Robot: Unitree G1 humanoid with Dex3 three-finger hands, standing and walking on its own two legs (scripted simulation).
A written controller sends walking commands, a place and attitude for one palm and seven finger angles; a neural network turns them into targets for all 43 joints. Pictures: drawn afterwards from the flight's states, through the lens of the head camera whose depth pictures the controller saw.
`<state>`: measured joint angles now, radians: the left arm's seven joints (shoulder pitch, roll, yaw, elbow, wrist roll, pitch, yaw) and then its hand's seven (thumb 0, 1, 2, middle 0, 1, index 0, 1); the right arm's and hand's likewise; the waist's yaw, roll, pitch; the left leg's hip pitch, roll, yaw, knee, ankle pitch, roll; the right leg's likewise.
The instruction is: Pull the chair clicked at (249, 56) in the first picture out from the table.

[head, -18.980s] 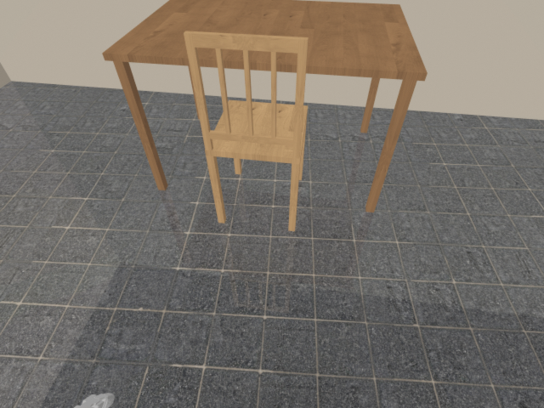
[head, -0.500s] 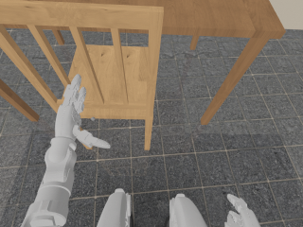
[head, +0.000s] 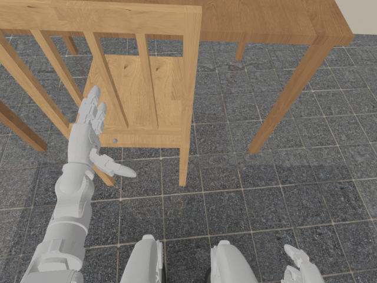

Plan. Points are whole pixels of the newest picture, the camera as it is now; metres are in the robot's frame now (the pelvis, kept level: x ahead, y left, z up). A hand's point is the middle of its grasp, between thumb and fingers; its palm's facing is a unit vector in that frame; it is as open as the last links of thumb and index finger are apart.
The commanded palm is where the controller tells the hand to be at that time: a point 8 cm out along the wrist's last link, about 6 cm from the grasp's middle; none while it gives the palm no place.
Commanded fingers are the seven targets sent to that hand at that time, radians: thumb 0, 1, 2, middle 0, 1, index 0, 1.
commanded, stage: push the fingers through the gap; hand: left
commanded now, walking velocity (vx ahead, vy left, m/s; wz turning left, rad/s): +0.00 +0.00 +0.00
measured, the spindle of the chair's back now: (112, 90) +0.52 +0.18 +0.04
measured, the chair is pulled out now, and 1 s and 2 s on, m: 0.00 0.00 0.00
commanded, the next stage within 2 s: hook a spindle and tug to test in 1.32 s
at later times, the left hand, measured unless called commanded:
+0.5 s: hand (118, 122) +0.44 +0.16 +0.03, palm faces +0.00 -1.00 -0.04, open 16.9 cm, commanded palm +0.42 +0.21 +0.03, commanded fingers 0.00 -0.50 0.30 -0.06 -0.08 -0.06 -0.08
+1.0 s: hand (122, 102) +0.49 +0.16 +0.03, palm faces +0.01 -1.00 -0.03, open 16.9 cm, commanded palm +0.46 +0.20 +0.03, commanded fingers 0.00 -0.50 0.30 -0.06 -0.08 -0.06 -0.08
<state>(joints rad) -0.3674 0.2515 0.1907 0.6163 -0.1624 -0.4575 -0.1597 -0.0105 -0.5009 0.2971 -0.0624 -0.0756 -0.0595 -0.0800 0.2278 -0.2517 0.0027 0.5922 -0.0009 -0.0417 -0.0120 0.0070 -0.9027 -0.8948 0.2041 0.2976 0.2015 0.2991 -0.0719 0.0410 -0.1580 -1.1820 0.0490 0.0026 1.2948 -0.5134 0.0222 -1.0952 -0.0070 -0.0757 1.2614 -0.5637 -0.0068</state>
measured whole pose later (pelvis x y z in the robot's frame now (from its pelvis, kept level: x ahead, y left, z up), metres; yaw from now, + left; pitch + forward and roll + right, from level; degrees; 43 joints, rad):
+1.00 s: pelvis +0.00 +0.00 -0.01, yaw -1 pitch +27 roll -4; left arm -0.78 0.38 0.35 1.04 -0.08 -0.50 -0.15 -0.01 -0.50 0.30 -0.06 -0.08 -0.06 -0.08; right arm 0.30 -0.26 0.01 0.63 -0.03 0.05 0.02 0.00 -0.90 -0.89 0.20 0.30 0.20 0.30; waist -0.15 0.05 -0.15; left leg -1.28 0.06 0.00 1.33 -0.52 0.02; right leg -1.20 0.01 -0.07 1.29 -0.56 -0.01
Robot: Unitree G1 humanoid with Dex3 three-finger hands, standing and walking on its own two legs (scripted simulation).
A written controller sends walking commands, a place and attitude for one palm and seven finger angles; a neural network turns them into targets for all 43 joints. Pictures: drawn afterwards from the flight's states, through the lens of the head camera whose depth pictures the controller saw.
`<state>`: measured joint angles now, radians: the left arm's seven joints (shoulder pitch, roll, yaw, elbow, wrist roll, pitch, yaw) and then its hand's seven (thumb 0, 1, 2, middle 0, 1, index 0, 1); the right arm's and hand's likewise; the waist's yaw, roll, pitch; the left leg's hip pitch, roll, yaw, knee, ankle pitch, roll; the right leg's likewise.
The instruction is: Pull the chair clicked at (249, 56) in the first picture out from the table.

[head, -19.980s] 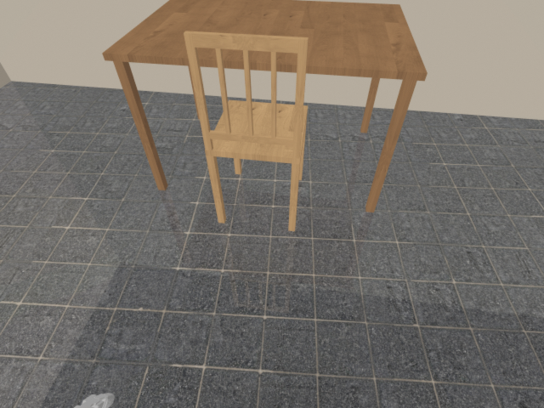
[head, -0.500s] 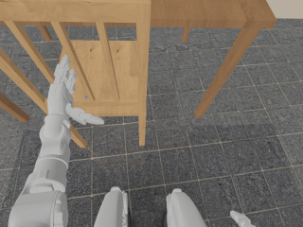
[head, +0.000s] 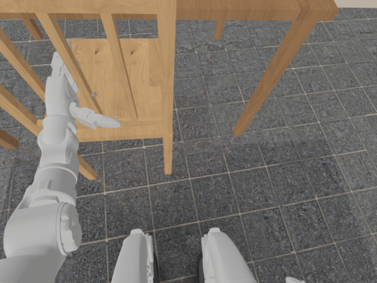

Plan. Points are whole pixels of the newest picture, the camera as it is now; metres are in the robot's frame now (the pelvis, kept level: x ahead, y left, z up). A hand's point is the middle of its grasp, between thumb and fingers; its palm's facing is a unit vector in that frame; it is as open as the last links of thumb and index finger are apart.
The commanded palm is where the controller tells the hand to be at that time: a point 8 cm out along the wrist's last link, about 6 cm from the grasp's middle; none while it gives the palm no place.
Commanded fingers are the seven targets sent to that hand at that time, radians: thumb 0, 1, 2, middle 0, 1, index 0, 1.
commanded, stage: push the fingers through the gap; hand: left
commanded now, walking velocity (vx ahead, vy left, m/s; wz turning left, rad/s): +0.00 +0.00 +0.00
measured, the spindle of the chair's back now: (80, 81) +0.52 +0.19 +0.05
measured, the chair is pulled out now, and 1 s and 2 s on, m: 0.00 0.00 0.02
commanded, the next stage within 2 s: hook a spindle and tug to test in 0.32 s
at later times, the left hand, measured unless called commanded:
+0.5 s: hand (95, 96) +0.49 +0.16 +0.04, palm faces +0.03 -1.00 -0.04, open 16.9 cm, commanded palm +0.46 +0.21 +0.04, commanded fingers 0.00 -0.50 0.30 -0.15 -0.35 -0.15 -0.35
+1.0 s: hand (94, 95) +0.49 +0.17 +0.04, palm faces +0.07 -1.00 -0.03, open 11.6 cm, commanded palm +0.46 +0.20 +0.04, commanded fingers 0.00 0.34 0.66 -0.50 -1.45 -0.50 -1.45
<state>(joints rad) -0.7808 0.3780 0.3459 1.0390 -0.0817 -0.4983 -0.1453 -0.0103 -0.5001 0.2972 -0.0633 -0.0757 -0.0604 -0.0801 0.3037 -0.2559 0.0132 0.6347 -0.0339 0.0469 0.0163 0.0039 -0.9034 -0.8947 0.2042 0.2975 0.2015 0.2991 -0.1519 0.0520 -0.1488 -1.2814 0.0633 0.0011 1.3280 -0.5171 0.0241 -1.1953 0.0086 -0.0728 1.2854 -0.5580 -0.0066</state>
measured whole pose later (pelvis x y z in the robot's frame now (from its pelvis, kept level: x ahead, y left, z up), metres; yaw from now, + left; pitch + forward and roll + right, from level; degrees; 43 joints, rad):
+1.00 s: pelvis +0.00 +0.00 +0.01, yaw +0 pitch +27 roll -4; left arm -0.75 0.35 0.32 1.02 -0.09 -0.51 -0.10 -0.01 -0.16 0.45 -0.41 -1.18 -0.37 -1.19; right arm 0.31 -0.25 0.01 0.63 -0.03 0.09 0.03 0.00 -0.90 -0.89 0.20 0.30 0.20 0.30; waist -0.14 0.05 -0.15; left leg -1.25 0.06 0.00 1.31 -0.52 0.02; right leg -1.17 0.01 -0.07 1.26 -0.56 -0.01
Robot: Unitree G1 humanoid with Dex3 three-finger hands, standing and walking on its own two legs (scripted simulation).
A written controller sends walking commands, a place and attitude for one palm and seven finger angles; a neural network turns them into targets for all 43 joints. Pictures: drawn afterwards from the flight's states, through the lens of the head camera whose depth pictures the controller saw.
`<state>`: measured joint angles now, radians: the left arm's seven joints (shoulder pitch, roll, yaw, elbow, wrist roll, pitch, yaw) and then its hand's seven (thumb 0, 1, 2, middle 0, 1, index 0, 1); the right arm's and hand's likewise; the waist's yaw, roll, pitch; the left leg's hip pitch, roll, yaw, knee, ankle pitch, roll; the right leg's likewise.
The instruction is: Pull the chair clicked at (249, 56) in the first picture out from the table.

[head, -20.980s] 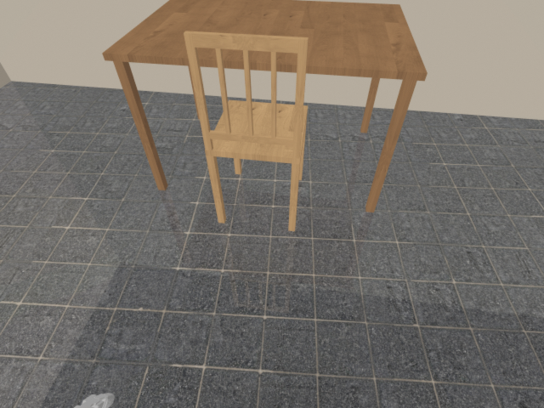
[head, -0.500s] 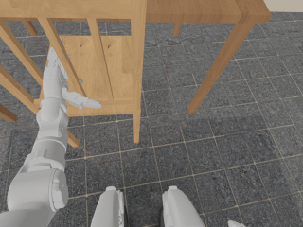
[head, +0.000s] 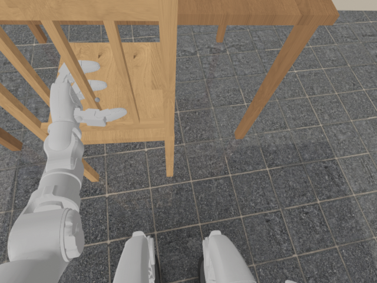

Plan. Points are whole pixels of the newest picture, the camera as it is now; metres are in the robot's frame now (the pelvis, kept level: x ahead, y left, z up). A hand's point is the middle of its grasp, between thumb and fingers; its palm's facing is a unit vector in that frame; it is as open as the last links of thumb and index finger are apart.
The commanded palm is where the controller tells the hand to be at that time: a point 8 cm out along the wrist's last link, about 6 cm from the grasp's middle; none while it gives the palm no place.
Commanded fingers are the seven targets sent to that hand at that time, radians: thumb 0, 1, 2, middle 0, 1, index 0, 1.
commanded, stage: hook a spindle and tug to test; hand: left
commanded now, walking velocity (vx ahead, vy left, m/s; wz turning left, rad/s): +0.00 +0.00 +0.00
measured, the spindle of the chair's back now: (84, 85) +0.52 +0.19 +0.04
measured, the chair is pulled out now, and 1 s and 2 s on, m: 0.00 0.02 0.11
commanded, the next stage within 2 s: step backward, pulling the chair out in 0.92 s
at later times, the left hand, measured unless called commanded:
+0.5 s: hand (96, 99) +0.48 +0.17 +0.04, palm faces +0.05 -1.00 -0.02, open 5.0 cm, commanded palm +0.45 +0.20 +0.03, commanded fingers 0.00 0.90 0.90 -0.50 -1.45 -0.50 -1.45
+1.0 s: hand (98, 107) +0.47 +0.16 +0.04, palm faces +0.03 -1.00 -0.02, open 5.1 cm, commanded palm +0.43 +0.20 +0.03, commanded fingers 0.00 0.90 0.90 -0.50 -1.45 -0.50 -1.45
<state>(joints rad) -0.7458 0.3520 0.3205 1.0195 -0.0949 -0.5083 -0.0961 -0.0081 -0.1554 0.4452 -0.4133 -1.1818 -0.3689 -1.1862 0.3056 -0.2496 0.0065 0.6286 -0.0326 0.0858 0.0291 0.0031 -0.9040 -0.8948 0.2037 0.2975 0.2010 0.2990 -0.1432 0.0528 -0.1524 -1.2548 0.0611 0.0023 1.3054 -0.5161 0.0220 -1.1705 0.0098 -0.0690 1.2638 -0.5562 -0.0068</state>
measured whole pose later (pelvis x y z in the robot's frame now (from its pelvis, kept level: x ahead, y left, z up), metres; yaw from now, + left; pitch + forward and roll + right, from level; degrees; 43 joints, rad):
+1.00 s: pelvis +0.04 +0.01 +0.02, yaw +0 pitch +27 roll -3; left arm -0.47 0.26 0.23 0.70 -0.14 -0.47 -0.09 0.01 0.80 0.81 -0.41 -1.43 -0.40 -1.45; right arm 0.28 -0.23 -0.01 0.57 -0.02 0.08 0.05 0.00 -0.90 -0.89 0.20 0.30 0.20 0.30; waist -0.11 0.04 -0.17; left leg -1.15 0.06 0.03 1.23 -0.55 0.03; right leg -1.07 0.01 -0.04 1.19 -0.58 0.01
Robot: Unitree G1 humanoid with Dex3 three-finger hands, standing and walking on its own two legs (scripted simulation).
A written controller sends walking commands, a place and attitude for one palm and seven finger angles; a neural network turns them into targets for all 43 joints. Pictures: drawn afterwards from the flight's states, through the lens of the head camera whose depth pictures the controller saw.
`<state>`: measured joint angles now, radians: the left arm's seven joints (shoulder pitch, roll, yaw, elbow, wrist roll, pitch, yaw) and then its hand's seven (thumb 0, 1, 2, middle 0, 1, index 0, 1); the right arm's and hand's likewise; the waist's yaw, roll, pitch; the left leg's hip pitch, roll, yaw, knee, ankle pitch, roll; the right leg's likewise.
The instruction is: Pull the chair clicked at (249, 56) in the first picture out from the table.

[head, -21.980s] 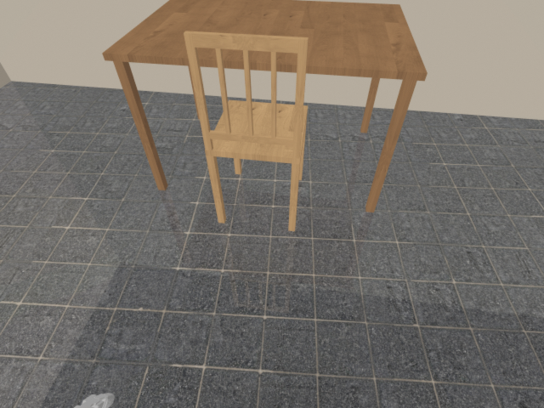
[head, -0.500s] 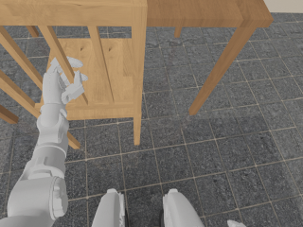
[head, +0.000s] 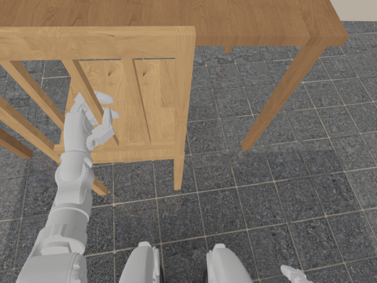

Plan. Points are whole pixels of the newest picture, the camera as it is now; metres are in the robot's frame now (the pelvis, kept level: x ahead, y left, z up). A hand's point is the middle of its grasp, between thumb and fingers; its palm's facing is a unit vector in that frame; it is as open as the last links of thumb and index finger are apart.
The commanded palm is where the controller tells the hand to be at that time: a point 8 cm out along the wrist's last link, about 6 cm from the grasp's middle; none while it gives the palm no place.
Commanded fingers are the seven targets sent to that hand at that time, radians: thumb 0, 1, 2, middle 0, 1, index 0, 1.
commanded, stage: step backward, pulling the chair out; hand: left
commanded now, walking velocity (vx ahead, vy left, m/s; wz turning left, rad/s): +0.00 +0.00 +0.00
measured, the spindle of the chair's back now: (98, 112) +0.46 +0.18 +0.02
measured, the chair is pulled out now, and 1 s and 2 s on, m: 0.02 0.11 0.31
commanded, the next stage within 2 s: none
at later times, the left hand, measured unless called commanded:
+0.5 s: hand (114, 129) +0.41 +0.14 +0.04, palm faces -0.02 -0.99 -0.14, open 4.8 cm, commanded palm +0.39 +0.19 +0.04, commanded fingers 0.00 0.90 0.90 -0.50 -1.45 -0.50 -1.45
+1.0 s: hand (124, 160) +0.35 +0.12 +0.04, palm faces -0.05 -0.99 -0.15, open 4.9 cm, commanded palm +0.33 +0.17 +0.04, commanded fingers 0.00 0.90 0.90 -0.50 -1.45 -0.50 -1.45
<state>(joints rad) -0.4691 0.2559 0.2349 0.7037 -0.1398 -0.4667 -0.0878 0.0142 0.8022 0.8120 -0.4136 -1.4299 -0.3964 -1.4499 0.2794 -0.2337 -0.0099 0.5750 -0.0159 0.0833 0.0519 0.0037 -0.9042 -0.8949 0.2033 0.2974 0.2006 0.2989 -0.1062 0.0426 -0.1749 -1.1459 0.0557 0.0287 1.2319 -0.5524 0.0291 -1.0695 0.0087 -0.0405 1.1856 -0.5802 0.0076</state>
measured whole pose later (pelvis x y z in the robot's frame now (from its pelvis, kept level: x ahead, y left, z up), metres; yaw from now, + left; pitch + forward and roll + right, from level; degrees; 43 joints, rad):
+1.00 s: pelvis -0.04 +0.01 +0.10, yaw -1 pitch +7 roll -1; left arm -0.56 0.19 0.03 1.02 -0.06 -0.17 0.09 0.02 0.78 0.80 -0.28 -1.12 -0.50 -1.45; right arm 0.20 -0.30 -0.03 0.67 0.04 0.07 -0.14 0.00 -0.90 -0.89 0.20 0.30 0.20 0.30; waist -0.09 0.01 0.10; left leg -0.48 0.00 0.07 0.57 -0.21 0.04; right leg -0.45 -0.02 0.00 0.56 -0.23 0.03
